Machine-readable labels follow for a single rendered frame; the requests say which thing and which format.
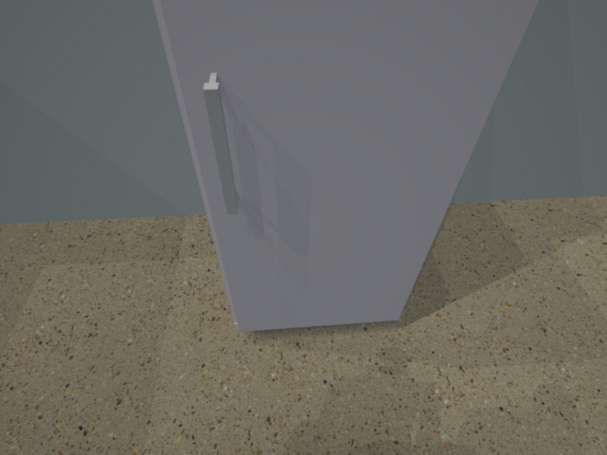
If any handle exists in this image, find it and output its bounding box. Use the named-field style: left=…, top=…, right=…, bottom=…
left=203, top=73, right=238, bottom=215

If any fridge door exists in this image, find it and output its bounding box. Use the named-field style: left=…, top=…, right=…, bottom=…
left=159, top=0, right=539, bottom=332

